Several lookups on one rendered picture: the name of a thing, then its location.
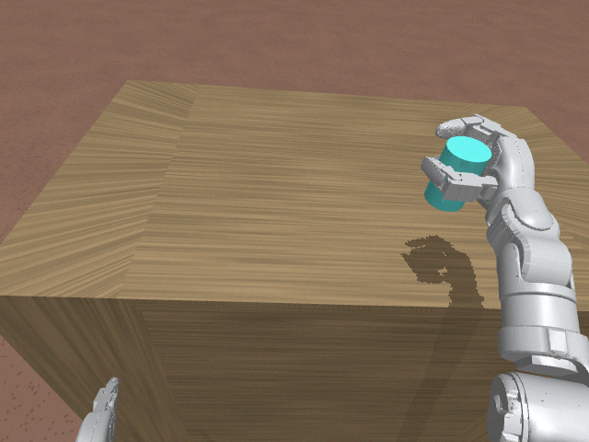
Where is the right robot hand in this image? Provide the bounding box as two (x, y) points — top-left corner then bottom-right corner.
(421, 114), (535, 210)

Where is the can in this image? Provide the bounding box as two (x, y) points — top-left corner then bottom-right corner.
(424, 136), (491, 212)

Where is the left robot hand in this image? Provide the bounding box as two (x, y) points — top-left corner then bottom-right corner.
(75, 377), (120, 442)

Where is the right robot arm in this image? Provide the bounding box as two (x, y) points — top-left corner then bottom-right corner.
(485, 188), (589, 442)

